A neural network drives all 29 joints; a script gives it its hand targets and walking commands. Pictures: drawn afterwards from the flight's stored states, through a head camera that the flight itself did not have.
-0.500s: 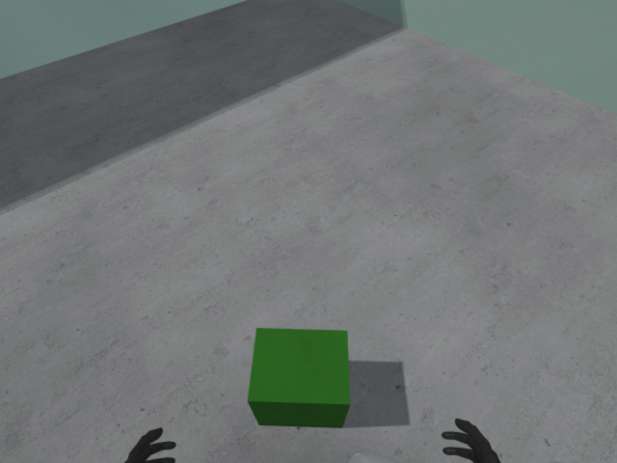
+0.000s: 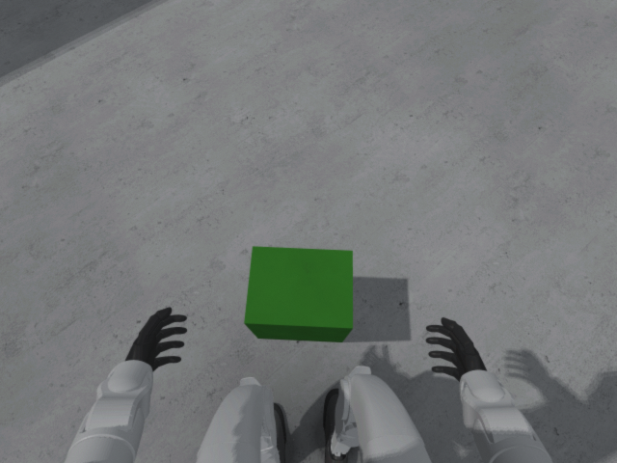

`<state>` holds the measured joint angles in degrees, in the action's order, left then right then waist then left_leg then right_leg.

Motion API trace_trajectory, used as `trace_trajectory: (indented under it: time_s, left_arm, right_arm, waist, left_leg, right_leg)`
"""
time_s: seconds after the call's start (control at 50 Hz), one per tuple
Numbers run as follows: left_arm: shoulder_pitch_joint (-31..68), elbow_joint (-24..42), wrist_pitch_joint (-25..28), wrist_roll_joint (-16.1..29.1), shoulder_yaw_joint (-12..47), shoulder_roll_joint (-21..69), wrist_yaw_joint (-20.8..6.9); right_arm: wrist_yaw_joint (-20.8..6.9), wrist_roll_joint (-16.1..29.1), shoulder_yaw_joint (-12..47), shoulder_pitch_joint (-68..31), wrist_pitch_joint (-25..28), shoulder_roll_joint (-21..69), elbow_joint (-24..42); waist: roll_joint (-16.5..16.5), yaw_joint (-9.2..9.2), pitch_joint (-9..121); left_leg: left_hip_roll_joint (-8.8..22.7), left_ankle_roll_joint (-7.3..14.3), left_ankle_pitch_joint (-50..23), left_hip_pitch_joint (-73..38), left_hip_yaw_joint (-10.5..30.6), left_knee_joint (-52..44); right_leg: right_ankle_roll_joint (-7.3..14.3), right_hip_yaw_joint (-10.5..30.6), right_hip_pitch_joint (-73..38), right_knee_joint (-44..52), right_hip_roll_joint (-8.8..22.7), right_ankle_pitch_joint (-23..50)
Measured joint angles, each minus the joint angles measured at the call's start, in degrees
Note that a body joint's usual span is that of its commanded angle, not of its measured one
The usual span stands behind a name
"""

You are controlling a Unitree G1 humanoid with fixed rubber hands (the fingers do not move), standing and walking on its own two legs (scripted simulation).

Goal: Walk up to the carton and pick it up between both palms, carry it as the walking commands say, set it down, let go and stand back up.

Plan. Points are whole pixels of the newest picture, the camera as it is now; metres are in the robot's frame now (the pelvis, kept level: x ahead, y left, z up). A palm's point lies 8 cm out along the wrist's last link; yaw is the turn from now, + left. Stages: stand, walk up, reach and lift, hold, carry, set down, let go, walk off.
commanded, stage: reach and lift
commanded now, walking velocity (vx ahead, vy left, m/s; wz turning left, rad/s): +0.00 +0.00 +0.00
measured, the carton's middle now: (301, 298) +0.43 +0.02 -0.56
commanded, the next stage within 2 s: none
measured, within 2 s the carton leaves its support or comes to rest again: neither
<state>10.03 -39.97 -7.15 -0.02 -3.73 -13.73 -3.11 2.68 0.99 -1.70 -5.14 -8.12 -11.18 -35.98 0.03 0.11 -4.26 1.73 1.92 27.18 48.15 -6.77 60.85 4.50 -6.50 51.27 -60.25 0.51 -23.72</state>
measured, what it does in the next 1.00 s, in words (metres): lowers itself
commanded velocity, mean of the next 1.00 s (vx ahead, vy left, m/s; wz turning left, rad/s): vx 0.00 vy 0.00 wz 0.00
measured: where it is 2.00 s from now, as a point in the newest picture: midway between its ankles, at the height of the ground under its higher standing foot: (305, 454)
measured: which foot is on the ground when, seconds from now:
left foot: down 0.00-1.00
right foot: down 0.00-1.00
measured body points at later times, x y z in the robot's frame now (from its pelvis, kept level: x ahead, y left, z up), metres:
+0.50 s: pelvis -0.04 +0.01 -0.04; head +0.22 +0.01 +0.33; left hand +0.41 +0.21 -0.15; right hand +0.37 -0.20 -0.17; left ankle +0.03 +0.10 -0.66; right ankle +0.06 -0.07 -0.66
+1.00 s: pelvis -0.06 +0.02 -0.07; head +0.27 +0.02 +0.24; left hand +0.45 +0.23 -0.20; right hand +0.42 -0.21 -0.22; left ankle +0.03 +0.10 -0.66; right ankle +0.06 -0.07 -0.66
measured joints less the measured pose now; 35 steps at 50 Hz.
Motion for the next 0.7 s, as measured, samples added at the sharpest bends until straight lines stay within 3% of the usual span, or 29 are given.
trace_trajectory:
  time_s: [0.16,0.28,0.4,0.5,0.58,0.7]
  left_arm:
    - [11.73,-0.03,-2.39,0.00,-0.88,-2.28,0.48]
    - [17.89,0.00,-5.07,0.00,-1.19,-2.05,1.30]
    - [27.29,-0.65,-5.23,0.00,-1.30,-0.54,3.06]
    - [35.57,-2.75,-4.85,0.01,-3.52,0.13,4.10]
    - [38.87,-2.59,-3.25,0.99,-4.48,-1.78,5.71]
    - [40.44,-1.92,-2.21,3.43,-4.46,-5.45,5.89]
  right_arm:
    - [1.00,0.89,-1.85,-12.69,-2.48,-0.01,0.22]
    - [1.01,0.89,-6.91,-19.81,-4.04,-0.02,-0.74]
    - [0.21,0.89,-9.70,-29.01,-4.04,-0.30,-6.41]
    - [0.32,0.88,-10.34,-35.59,-2.30,-0.32,-7.30]
    - [1.21,0.88,-12.40,-39.83,-0.79,-1.37,-5.59]
    - [1.46,1.25,-12.90,-43.61,0.57,-5.46,-4.07]
  waist:
    - [0.02,0.00,0.05]
    - [0.02,0.00,0.01]
    - [0.02,0.01,-0.23]
    - [0.02,0.00,-1.10]
    - [-0.02,0.00,-3.62]
    - [0.00,0.00,-6.94]
  left_leg:
    - [0.00,0.48,-0.59,6.86,0.00,3.70]
    - [0.00,0.48,-1.33,11.44,0.00,4.71]
    - [0.00,0.48,-2.03,19.05,0.00,6.52]
    - [0.00,0.54,-2.79,25.36,0.00,7.12]
    - [-0.11,0.60,-3.02,27.05,0.06,7.12]
    - [-0.88,0.68,-3.05,27.79,0.85,7.12]
  right_leg:
    - [0.00,-0.01,6.51,-2.87,0.34,1.25]
    - [0.00,0.03,10.78,-3.19,0.38,2.50]
    - [0.00,0.18,18.17,-4.57,0.38,3.49]
    - [0.00,0.24,24.44,-5.02,0.38,4.32]
    - [0.00,0.33,26.17,-5.08,0.37,4.48]
    - [0.00,0.62,26.93,-5.08,0.31,4.52]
